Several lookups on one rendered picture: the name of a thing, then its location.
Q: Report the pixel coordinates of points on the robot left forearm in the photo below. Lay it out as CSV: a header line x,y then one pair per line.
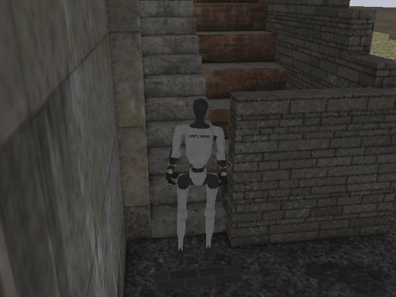
x,y
171,163

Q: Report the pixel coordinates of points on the right robot hand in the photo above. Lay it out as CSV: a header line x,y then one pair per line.
x,y
224,178

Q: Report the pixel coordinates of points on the right robot upper arm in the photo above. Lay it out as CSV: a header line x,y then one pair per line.
x,y
220,140

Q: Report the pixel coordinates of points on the left robot hand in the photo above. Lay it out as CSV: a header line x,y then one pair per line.
x,y
174,175

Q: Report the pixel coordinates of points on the left robot upper arm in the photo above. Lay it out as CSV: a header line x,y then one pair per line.
x,y
179,131

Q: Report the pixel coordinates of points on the robot right shin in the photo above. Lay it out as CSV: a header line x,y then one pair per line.
x,y
209,227

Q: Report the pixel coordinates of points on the left robot thigh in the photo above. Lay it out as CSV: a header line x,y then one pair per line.
x,y
183,182

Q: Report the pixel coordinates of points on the robot right forearm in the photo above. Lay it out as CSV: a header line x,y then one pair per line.
x,y
223,166

